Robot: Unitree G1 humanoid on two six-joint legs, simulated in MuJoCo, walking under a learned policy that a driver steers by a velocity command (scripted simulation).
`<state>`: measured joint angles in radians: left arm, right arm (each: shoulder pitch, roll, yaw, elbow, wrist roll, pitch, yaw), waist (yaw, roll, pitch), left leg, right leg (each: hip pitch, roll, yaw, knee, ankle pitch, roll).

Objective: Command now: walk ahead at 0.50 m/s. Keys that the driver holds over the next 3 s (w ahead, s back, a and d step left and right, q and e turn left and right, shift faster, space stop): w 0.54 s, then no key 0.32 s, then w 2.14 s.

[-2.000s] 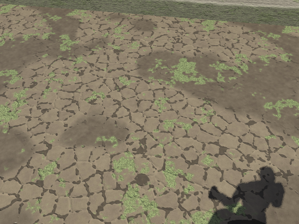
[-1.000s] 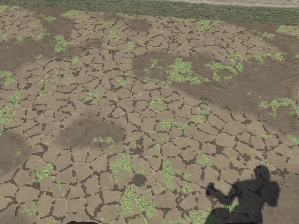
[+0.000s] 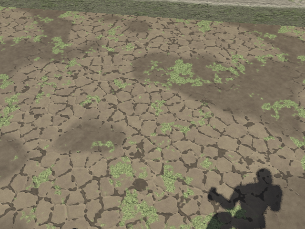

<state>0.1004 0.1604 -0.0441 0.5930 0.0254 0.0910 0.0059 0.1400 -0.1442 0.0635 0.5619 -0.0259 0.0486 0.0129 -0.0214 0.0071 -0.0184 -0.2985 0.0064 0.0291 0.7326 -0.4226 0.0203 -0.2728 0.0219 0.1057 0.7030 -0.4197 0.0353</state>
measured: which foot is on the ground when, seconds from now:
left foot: down 0.00-1.00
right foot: down 0.00-1.00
